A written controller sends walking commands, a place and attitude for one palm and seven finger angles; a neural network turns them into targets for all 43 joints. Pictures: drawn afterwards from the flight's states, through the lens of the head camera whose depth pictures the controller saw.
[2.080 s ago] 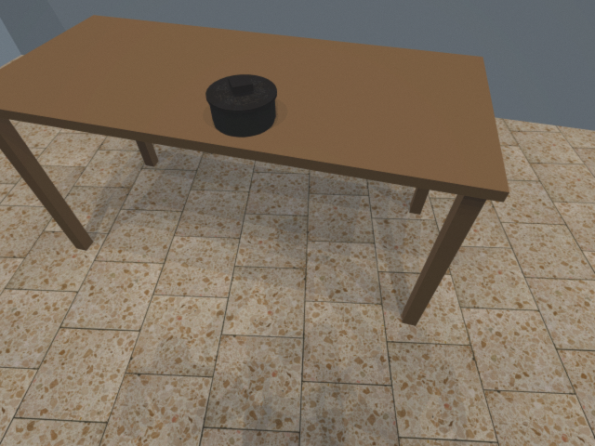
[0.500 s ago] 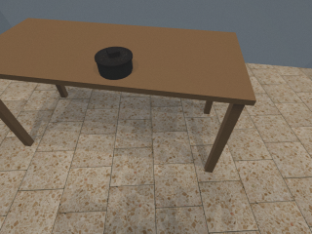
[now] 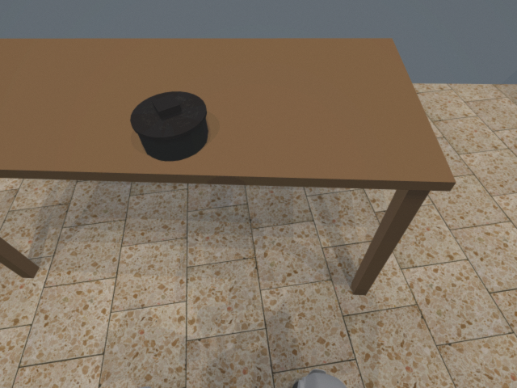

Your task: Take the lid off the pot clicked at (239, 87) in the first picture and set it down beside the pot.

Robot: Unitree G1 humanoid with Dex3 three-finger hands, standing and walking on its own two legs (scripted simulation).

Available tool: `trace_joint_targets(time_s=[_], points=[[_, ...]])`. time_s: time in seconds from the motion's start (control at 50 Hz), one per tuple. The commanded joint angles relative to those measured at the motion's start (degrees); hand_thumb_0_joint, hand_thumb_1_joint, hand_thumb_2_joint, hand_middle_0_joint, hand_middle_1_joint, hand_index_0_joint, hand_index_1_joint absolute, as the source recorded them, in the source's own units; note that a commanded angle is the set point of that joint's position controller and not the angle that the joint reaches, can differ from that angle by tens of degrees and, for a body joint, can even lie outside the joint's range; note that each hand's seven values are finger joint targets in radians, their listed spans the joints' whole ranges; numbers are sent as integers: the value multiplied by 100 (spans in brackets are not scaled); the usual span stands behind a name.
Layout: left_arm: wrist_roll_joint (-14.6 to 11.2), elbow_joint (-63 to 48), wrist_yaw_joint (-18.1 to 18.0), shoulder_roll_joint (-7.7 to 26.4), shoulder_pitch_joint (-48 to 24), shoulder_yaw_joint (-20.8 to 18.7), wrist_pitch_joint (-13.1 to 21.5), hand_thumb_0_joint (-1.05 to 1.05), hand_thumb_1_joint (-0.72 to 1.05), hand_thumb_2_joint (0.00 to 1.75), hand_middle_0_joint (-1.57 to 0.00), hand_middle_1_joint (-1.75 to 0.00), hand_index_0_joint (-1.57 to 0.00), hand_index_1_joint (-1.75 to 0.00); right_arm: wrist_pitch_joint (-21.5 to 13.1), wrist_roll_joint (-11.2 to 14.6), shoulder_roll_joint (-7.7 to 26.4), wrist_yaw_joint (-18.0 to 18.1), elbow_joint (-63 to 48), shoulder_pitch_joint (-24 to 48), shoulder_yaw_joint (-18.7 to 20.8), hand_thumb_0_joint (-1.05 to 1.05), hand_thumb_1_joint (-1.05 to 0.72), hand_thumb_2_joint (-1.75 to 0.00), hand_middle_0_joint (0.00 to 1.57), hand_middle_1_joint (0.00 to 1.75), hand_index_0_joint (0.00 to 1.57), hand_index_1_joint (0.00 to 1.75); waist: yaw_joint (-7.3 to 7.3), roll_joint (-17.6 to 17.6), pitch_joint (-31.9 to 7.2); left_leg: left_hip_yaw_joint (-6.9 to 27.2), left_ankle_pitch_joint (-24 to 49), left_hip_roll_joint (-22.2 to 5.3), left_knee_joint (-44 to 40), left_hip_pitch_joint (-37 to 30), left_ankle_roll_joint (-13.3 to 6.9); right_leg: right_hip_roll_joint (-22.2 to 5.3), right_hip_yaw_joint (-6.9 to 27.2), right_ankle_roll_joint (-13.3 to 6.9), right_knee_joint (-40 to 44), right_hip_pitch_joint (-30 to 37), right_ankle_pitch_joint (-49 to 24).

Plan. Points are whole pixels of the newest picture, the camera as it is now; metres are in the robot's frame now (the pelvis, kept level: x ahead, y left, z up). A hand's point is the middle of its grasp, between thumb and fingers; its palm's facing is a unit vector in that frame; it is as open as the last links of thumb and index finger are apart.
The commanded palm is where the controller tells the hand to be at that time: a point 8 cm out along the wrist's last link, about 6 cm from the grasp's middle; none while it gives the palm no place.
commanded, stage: take the last steps up to it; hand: left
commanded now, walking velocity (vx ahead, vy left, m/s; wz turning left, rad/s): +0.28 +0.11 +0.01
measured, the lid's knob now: (166, 105) +0.68 +0.24 +0.05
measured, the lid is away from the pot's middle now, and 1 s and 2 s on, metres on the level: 0.00 0.00 0.00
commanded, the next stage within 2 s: come to a stop and stand still in 0.32 s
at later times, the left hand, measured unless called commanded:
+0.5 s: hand out of the picture +0.10 +0.23 -0.17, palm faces +0.16 -0.97 -0.20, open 7.4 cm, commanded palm none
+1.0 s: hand (124, 377) +0.17 +0.26 -0.17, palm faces +0.01 -0.96 -0.27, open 7.4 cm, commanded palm none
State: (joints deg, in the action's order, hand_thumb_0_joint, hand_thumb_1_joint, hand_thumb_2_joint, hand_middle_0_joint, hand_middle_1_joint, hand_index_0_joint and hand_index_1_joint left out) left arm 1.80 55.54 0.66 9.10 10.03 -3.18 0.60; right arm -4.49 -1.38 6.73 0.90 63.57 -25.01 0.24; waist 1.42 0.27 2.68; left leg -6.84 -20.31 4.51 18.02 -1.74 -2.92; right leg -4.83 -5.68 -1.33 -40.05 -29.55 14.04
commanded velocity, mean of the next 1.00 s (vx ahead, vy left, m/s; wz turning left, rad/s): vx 0.00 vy -0.03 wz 0.00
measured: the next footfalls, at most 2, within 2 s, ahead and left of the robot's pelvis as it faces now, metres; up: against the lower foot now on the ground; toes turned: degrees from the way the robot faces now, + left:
right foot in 0.04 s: +0.16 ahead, -0.09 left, +0.00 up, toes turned -7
left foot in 0.50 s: +0.28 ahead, +0.18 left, +0.00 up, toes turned +8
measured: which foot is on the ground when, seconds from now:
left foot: down 0.00-0.04, up 0.06-0.48, down 0.50-1.00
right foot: up 0.00-0.02, down 0.04-0.52, up 0.54-0.96, down 0.98-1.00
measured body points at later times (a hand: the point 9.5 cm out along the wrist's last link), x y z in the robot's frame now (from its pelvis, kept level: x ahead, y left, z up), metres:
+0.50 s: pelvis +0.17 +0.06 +0.00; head +0.18 +0.07 +0.45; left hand +0.09 +0.28 -0.15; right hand +0.27 -0.17 -0.14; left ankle +0.24 +0.18 -0.73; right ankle +0.12 -0.09 -0.73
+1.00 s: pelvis +0.14 +0.05 +0.00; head +0.15 +0.05 +0.45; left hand +0.17 +0.31 -0.15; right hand +0.17 -0.19 -0.15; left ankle +0.24 +0.18 -0.73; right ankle +0.12 -0.07 -0.74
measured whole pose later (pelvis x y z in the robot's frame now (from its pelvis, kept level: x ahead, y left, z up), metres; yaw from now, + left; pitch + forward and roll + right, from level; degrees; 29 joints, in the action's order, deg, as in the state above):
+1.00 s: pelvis +0.14 +0.05 +0.00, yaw -1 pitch -1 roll +1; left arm 1.9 58.5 -1.8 11.8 15.5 -3.2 -2.2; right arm 2.0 -1.3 10.7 1.6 60.5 -12.3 3.6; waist 0.8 0.0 2.1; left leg -8.4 -6.7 -3.9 27.1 20.2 -0.5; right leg -2.2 -1.6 -0.3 -29.8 -10.9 18.5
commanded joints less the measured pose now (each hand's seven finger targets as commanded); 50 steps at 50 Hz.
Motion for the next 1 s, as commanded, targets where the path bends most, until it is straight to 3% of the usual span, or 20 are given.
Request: trace_joint_targets(time_s=[0.0,0.02,0.04,0.08,0.1,0.14,0.18,0.28,0.4,0.44,0.46,0.48,0.5,0.52,0.54,0.58,0.7,0.88,0.94,0.98], points=[[16,48,-66,791,1525,-230,287,0,90,90,-20,-30,-20,-30,-37,91,912,19,-79,-318,222,0,-90,-90,20,30,20,30,-780,356,-525,406,3455,-1229,1877,1353,-429,146,121,-246,989,2779,-573],[60,218,-145,1305,2274,-388,361,0,90,90,-20,-30,-20,-30,-49,143,663,-23,-210,-523,202,0,-90,-90,20,30,20,30,-987,1492,-1122,100,986,-510,3701,2847,-86,-1525,2462,-863,1632,4198,-200],[-67,309,-158,1582,2460,-430,326,0,90,90,-20,-30,-20,-30,-25,97,700,-18,-333,-416,241,0,-90,-90,20,30,20,30,-826,1586,-1188,404,-1133,-268,5274,3473,15,-2472,3922,-1274,2495,4160,-334],[-107,116,-206,1166,1530,-340,312,0,90,90,-20,-30,-20,-30,60,49,704,-51,-364,191,279,0,-90,-90,20,30,20,30,-599,609,-271,836,-338,-827,5789,3787,9,-2096,3216,-1139,2750,2758,645],[-110,60,-239,964,1259,-285,331,0,90,90,-20,-30,-20,-30,123,21,610,-64,-390,326,273,0,-90,-90,20,30,20,30,-443,219,-45,876,-24,-981,5705,3718,46,-1967,2626,-1037,2745,2243,305],[-56,44,-239,597,996,-148,397,0,90,90,-20,-30,-20,-30,257,-8,361,-98,-315,244,223,0,-90,-90,20,30,20,30,-176,265,178,770,379,-1099,5290,3362,207,-1509,1464,-803,2790,1470,-733],[-43,108,-230,595,1045,-131,409,0,90,90,-20,-30,-20,-30,349,-8,313,-111,-317,158,233,0,-90,-90,20,30,20,30,-85,517,114,582,532,-1120,4807,3253,359,-1317,917,-735,2852,1368,-1156],[-38,199,-178,781,1171,-150,414,0,90,90,-20,-30,-20,-30,378,7,352,-213,-580,697,256,0,-90,-90,20,30,20,30,-178,662,88,284,1109,-1136,3466,3189,530,-1116,571,-688,2915,1449,-1149],[-4,346,-184,1099,1327,-203,328,0,90,90,-20,-30,-20,-30,242,56,478,-242,-851,1327,233,0,-90,-90,20,30,20,30,-398,962,-1,55,856,-770,1862,2388,433,-1158,527,-610,2390,1888,-1720],[-18,382,-242,869,1185,-152,215,0,90,90,-20,-30,-20,-30,175,60,561,-145,-650,884,209,0,-90,-90,20,30,20,30,-132,873,-107,158,1454,-732,828,1395,424,-832,338,-351,1631,1767,-1819],[-46,428,-265,668,1328,-72,169,0,90,90,-20,-30,-20,-30,122,33,865,-86,-507,425,249,0,-90,-90,20,30,20,30,-12,155,-525,387,2686,-1055,512,590,384,-482,152,-116,793,1694,-1163],[-131,478,-287,396,1748,-7,118,0,90,90,-20,-30,-20,-30,100,15,1338,-20,-512,254,307,0,-90,-90,20,30,20,30,-92,-1025,-940,1541,4875,-2176,608,-165,14,53,-139,201,109,985,788],[-141,529,-333,380,1931,56,31,0,90,90,-20,-30,-20,-30,195,80,1504,36,-510,265,305,0,-90,-90,20,30,20,30,-115,-1203,-1003,1879,6166,-2742,407,75,-418,199,146,308,-631,1077,2341],[-131,551,-388,341,1912,70,3,0,90,90,-20,-30,-20,-30,257,50,1390,74,-554,492,245,0,-90,-90,20,30,20,30,-171,-810,-697,1617,5953,-2744,260,587,-633,124,402,248,-1033,1253,2333],[-124,660,-405,278,1867,81,-53,0,90,90,-20,-30,-20,-30,216,57,1160,174,-503,708,173,0,-90,-90,20,30,20,30,-216,-1179,-618,1620,6168,-2577,84,737,-355,152,613,301,-1214,1159,2048],[-92,678,-387,578,1640,-39,-184,0,90,90,-20,-30,-20,-30,320,69,1090,242,-531,972,191,0,-90,-90,20,30,20,30,-175,-1329,-269,1257,5792,-2422,90,1181,-289,171,860,328,-1706,1064,1626],[-24,364,-252,688,1463,-193,-405,0,90,90,-20,-30,-20,-30,424,79,1115,267,-716,1240,348,0,-90,-90,20,30,20,30,-200,-467,-533,1072,3202,-2417,-198,1240,-528,313,966,390,-2649,453,907],[-54,210,-195,432,1276,-54,-363,0,90,90,-20,-30,-20,-30,557,-37,1299,108,-652,1286,511,0,-90,-90,20,30,20,30,-116,-1248,-298,1359,-697,-2114,-791,1831,-328,327,363,111,299,1490,1163],[-10,442,-242,547,1777,-28,-275,0,90,90,-20,-30,-20,-30,607,36,1072,49,-563,1174,504,0,-90,-90,20,30,20,30,-294,-302,-221,754,-1085,-1449,-190,2377,157,321,292,23,2050,2482,295],[10,253,-294,1046,1124,-13,-200,0,90,90,-20,-30,-20,-30,672,90,533,8,-605,1042,360,0,-90,-90,20,30,20,30,-51,1443,243,159,-594,-695,1239,2311,467,-977,2070,-537,3318,1110,2329]])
